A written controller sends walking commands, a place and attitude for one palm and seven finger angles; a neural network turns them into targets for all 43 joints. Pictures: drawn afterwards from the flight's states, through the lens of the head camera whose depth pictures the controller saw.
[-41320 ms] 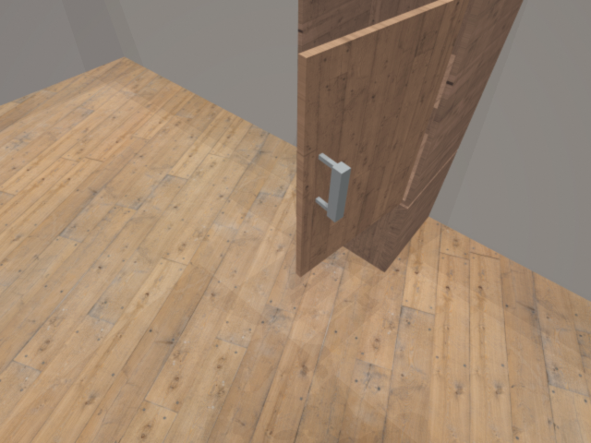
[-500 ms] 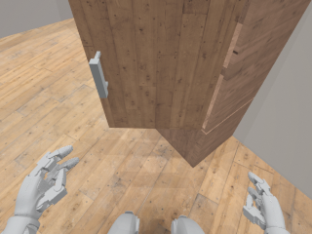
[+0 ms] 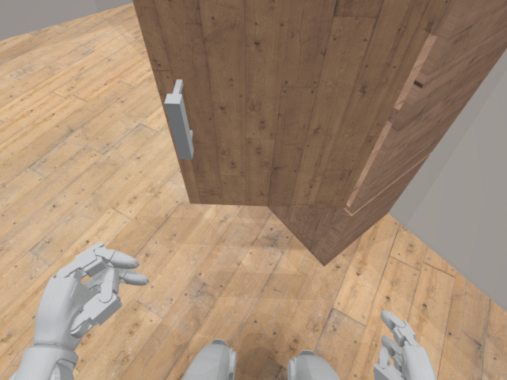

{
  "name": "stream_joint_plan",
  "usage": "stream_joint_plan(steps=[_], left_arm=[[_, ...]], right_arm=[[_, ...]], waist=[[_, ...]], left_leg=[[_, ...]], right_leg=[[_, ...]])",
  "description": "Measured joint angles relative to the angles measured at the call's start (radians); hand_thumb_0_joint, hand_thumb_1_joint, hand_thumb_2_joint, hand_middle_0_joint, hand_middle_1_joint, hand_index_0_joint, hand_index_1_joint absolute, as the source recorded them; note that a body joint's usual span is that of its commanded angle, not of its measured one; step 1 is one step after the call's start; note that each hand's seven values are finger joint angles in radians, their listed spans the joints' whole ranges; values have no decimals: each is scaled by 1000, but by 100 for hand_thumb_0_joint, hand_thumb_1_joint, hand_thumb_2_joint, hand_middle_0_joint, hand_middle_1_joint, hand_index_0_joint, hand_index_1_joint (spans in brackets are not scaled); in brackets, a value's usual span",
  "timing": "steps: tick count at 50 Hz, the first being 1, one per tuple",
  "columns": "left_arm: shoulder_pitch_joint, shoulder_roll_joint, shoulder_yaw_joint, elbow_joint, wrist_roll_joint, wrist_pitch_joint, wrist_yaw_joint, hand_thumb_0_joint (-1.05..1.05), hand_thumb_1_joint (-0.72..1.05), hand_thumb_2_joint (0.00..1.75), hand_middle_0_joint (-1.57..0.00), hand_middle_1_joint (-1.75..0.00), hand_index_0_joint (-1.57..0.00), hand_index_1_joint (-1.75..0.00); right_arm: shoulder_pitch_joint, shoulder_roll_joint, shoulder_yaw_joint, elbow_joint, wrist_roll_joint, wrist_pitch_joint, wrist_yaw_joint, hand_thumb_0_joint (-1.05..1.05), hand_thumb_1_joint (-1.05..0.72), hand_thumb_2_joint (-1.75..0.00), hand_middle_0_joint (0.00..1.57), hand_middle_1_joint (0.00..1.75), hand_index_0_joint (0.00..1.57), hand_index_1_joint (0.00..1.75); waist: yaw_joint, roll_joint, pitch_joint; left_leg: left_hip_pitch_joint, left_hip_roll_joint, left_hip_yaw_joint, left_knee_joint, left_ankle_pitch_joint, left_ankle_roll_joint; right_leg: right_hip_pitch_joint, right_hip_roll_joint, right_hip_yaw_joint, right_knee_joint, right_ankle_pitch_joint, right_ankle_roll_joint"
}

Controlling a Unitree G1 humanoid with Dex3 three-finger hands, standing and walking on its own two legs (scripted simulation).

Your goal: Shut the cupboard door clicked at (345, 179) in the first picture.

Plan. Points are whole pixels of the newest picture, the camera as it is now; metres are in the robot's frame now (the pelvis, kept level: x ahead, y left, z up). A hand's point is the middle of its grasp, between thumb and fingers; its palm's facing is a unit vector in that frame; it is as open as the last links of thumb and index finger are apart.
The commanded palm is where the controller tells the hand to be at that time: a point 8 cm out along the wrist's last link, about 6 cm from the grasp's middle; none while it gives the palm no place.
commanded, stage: raise the hand and make a fist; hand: left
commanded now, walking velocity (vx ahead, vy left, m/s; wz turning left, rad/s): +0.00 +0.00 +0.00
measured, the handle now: (182, 120) +0.53 +0.17 +0.08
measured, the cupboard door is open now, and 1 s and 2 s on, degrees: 50 50 50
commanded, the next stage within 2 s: bring the fist close to the handle in 1.04 s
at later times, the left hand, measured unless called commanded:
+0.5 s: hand (100, 291) +0.22 +0.22 +0.07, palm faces +0.02 -1.00 -0.02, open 3.1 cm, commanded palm +0.20 +0.27 +0.07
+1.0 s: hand (129, 286) +0.23 +0.18 +0.08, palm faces +0.01 -1.00 -0.03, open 3.1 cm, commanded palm +0.21 +0.24 +0.08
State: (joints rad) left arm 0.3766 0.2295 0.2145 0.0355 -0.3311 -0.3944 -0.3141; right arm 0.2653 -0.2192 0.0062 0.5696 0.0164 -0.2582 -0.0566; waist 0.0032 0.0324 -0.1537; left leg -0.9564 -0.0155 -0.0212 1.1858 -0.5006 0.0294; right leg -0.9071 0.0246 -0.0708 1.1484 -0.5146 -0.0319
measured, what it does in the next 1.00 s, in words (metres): stands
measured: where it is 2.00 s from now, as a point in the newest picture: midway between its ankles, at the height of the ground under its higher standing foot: outside the picture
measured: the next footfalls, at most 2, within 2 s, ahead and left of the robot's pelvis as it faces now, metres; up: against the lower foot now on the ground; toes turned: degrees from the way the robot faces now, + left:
none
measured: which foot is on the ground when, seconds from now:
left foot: down 0.00-1.00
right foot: down 0.00-1.00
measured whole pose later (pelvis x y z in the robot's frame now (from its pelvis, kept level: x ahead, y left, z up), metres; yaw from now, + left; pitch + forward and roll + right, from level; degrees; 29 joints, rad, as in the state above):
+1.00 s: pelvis +0.01 -0.01 +0.01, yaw +1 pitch +13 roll -2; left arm 0.38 0.23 0.14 -0.05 -0.29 -0.35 -0.23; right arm 0.27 -0.26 0.03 0.48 0.01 -0.16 -0.05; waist 0.00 0.04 -0.15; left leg -0.87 -0.01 -0.04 1.14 -0.50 0.02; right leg -0.82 0.03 -0.08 1.09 -0.51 -0.04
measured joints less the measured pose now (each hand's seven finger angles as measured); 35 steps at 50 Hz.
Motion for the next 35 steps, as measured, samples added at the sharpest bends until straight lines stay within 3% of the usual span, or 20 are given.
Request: stream_joint_plan(steps=[7, 14, 24, 35], left_arm=[[41, -2, -51, -84, 32, -2, 49, 2, 90, 90, -96, -113, -95, -113], [49, 5, -77, -141, 59, 29, 91, 2, 90, 90, -109, -127, -108, -127], [30, 17, -78, -140, 64, 67, 98, 2, 90, 90, -125, -144, -124, -144], [7, 23, -72, -120, 58, 79, 98, 2, 90, 90, -129, -150, -129, -149]], right_arm=[[-16, -27, -3, -41, -8, 23, 5, 1, -90, -90, 20, 30, 20, 30], [-39, -18, 14, -90, -9, 56, 12, 1, -90, -90, 20, 30, 20, 30], [-23, -5, 46, -119, -10, 84, 19, 1, -90, -90, 21, 30, 20, 30], [9, -24, 42, -98, -5, 94, 12, 1, -90, -90, 21, 30, 20, 30]], waist=[[4, -6, 6], [6, -6, 4], [7, 1, 2], [-3, 9, 9]], left_leg=[[-2, -11, 2, 15, -12, 22], [19, -17, -2, 1, -8, 33], [57, -17, -9, -26, 0, 33], [89, -11, -11, -53, 9, 20]], right_leg=[[11, -10, 1, -5, -4, 22], [41, -15, -2, -33, 5, 34], [84, -13, -7, -68, 16, 34], [109, -8, -8, -83, 20, 21]])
